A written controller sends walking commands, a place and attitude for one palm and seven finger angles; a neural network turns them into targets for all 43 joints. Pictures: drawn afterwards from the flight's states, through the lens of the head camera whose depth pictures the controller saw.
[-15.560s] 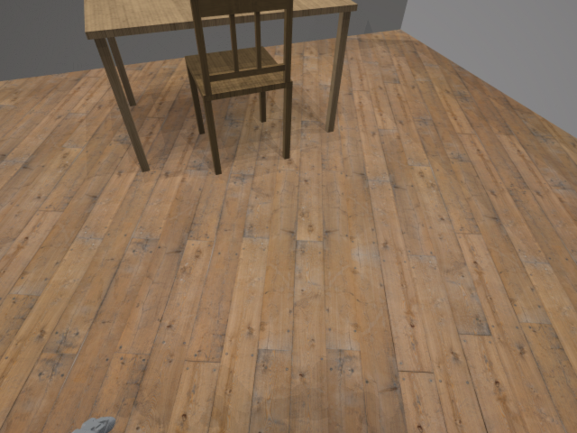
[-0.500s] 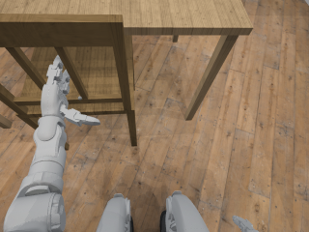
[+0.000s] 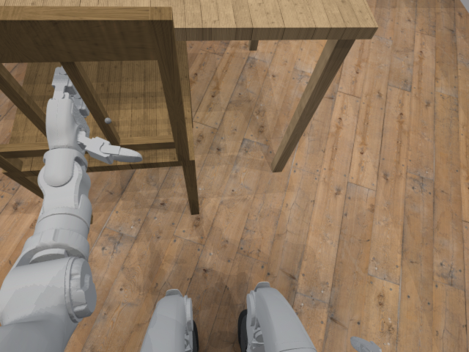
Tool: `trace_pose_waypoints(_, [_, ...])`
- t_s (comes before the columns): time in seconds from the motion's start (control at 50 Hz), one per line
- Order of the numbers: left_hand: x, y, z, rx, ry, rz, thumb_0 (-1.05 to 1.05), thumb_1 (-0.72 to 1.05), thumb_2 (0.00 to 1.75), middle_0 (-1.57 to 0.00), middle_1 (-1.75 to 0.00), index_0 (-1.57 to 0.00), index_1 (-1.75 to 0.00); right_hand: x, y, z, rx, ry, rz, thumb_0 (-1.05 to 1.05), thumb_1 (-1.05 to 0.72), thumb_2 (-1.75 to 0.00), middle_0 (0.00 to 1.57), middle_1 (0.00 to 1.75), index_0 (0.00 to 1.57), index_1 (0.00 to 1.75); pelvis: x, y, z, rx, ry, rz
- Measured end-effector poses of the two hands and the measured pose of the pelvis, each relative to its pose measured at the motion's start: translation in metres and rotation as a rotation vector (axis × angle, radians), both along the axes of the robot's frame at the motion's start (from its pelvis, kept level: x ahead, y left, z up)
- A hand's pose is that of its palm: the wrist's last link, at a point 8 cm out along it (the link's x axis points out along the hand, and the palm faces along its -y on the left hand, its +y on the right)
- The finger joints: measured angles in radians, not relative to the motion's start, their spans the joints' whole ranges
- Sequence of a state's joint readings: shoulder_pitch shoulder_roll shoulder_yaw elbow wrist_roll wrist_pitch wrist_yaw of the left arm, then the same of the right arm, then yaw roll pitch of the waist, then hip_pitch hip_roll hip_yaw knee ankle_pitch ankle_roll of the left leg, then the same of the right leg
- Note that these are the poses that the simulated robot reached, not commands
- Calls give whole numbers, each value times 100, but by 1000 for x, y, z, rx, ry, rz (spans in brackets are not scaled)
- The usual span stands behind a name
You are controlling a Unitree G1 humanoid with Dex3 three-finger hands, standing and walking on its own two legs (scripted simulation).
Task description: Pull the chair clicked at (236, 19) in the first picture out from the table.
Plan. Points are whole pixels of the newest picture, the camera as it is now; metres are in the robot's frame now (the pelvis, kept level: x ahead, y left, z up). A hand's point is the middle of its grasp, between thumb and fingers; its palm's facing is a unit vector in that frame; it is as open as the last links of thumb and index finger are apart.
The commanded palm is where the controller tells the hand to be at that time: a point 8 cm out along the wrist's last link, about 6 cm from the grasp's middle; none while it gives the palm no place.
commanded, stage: push the fingers through the gap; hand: left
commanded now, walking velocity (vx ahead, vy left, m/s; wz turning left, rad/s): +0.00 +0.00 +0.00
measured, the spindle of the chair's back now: (31, 110) +0.53 +0.32 +0.01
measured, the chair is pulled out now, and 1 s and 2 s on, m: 0.00 0.00 0.03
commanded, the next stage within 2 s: hook a spindle and tug to test in 0.48 s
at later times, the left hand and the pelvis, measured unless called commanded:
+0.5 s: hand (106, 113) +0.50 +0.19 +0.03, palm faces +0.06 -1.00 -0.03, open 16.9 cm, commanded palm +0.48 +0.22 +0.03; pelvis +0.00 +0.01 +0.00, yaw -1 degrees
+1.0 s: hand (110, 114) +0.51 +0.18 +0.02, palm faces +0.07 -1.00 -0.04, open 14.7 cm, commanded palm +0.48 +0.22 +0.03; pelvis +0.01 +0.00 +0.00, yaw +0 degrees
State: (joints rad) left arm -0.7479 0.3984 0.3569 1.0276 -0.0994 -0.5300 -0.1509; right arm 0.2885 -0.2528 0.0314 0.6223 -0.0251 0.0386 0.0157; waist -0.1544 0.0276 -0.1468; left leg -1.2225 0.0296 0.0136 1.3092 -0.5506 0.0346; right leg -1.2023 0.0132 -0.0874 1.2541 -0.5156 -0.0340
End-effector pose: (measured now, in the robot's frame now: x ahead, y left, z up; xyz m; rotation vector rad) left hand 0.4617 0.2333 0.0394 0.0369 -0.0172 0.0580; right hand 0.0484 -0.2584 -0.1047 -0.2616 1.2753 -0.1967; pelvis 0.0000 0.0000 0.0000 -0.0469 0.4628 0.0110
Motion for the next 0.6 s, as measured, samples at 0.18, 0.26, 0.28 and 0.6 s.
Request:
trace_pose_waypoints(0.18, [18,7,-8,-10,30,12,-1,-50,30,-6,-8,-6,-8,-17,-1,0,-16,54,-26,0,-90,-90,20,30,20,30,-1,2,-4,-7,22,-7])
trace_pose_waypoints(0.26, [16,8,-7,-2,18,2,-1,-50,30,-6,-8,-6,-8,-24,1,1,-8,83,-37,0,-90,-90,20,30,20,30,1,3,-2,-9,22,-10])
trace_pose_waypoints(0.28, [16,8,-7,-1,22,-2,-1,-50,30,-6,-8,-6,-8,-24,2,2,-5,89,-38,0,-90,-90,20,30,20,30,1,3,-2,-9,22,-10])
trace_pose_waypoints(0.6, [20,3,-5,-3,32,-8,-1,-50,30,-6,-8,-6,-8,-13,8,6,-2,78,-32,0,-90,-90,20,30,20,30,6,7,2,-15,17,-5])
